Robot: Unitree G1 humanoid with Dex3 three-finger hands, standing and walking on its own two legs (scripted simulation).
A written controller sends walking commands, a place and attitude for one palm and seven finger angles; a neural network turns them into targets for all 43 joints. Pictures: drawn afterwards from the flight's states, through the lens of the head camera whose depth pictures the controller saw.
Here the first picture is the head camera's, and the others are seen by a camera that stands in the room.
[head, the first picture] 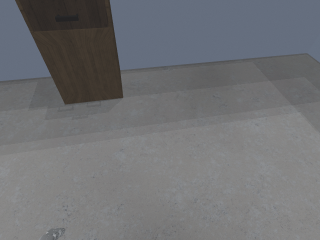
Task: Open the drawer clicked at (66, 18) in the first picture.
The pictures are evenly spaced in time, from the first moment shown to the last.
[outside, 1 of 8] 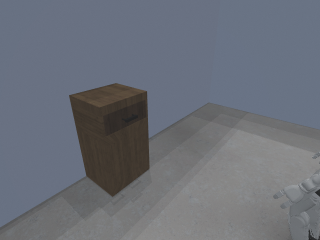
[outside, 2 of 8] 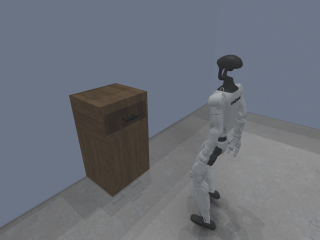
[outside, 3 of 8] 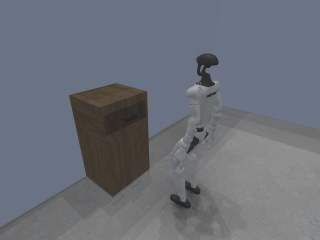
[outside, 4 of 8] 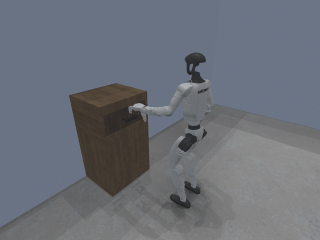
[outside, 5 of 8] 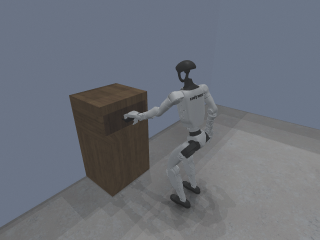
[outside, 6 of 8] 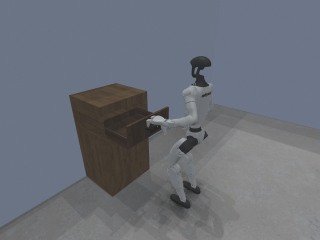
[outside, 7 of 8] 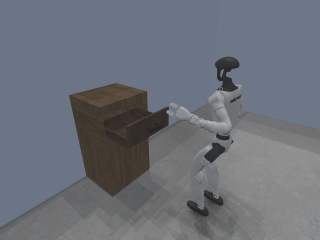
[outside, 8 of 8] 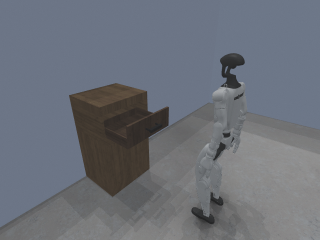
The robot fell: no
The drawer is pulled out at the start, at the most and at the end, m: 0.00 0.30 0.28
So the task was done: yes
